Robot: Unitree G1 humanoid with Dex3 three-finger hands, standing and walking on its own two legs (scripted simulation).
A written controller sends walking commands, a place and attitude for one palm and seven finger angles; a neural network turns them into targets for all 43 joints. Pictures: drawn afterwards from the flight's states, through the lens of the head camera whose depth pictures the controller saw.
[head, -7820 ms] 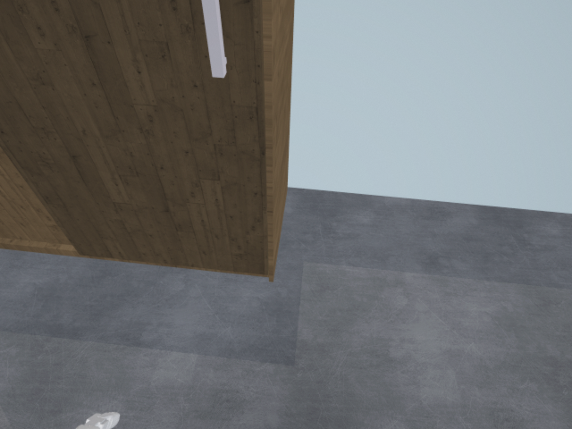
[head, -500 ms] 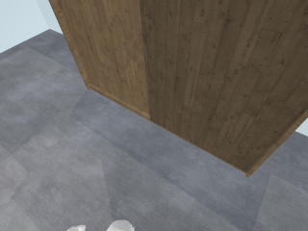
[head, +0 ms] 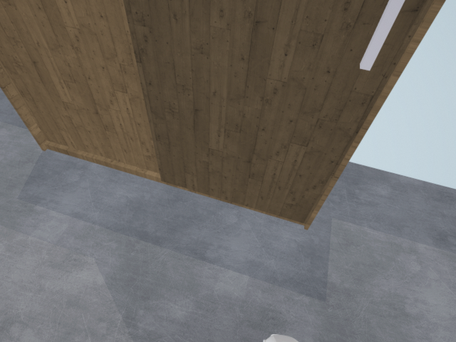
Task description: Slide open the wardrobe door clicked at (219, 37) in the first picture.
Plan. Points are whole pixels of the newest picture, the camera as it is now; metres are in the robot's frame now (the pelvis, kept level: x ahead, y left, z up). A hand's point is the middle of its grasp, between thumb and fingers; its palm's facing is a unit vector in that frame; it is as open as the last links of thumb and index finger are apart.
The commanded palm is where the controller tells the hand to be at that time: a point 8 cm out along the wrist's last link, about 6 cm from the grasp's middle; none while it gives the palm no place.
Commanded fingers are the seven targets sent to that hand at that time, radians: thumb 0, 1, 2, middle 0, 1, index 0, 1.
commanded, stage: turn to face it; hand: right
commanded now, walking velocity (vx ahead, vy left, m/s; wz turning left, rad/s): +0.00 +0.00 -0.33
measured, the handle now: (390, 8) +0.75 -0.28 +0.26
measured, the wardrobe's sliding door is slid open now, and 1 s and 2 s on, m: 0.00 0.00 0.00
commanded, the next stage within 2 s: take the last steps up to it in 0.24 s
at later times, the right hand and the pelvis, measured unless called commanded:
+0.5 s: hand out of the picture +0.00 -0.25 -0.16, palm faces +0.17 +0.95 -0.25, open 7.4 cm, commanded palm none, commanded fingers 0.00 -0.90 -0.90 0.20 0.30 0.20 0.30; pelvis -0.02 -0.04 +0.00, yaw -8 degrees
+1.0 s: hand out of the picture -0.07 -0.11 -0.16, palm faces +0.31 +0.94 -0.13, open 7.4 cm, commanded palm none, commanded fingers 0.00 -0.90 -0.90 0.20 0.30 0.20 0.30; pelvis +0.08 -0.02 +0.00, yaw -10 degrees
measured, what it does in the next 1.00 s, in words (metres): steps on the spot: right foot, then left foot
